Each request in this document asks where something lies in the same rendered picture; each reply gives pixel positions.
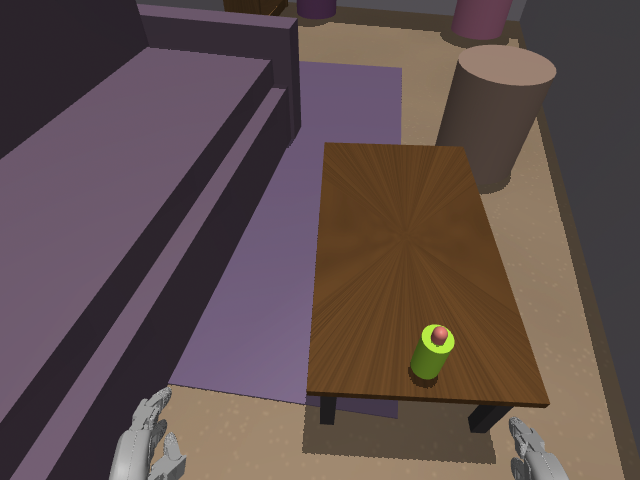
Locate bookshelf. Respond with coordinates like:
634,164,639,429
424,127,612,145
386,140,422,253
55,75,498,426
223,0,288,16

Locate left robot hand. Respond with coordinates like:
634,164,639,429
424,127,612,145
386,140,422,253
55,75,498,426
109,387,186,480

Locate sofa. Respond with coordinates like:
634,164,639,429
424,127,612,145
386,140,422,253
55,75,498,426
0,0,301,480

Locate bottle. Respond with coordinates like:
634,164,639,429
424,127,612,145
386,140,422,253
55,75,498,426
410,324,455,380

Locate right robot hand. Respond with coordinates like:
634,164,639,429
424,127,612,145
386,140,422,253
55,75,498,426
509,417,569,480

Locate coffee table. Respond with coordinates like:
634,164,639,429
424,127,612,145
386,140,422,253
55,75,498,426
307,142,550,433

